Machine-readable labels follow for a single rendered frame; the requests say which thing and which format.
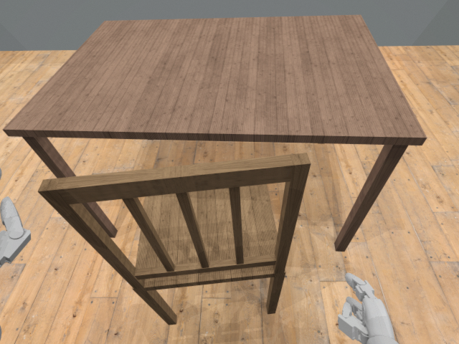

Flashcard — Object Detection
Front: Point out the robot left hand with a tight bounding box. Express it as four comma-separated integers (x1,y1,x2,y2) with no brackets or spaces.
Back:
0,169,31,268

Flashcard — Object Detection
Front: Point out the robot right hand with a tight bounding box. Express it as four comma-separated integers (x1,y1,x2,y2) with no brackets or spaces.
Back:
338,273,395,344

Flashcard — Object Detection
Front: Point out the table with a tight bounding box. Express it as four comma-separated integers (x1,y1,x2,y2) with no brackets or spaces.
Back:
2,15,427,252

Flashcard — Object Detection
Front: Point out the chair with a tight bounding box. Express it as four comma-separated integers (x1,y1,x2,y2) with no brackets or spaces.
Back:
38,153,311,325

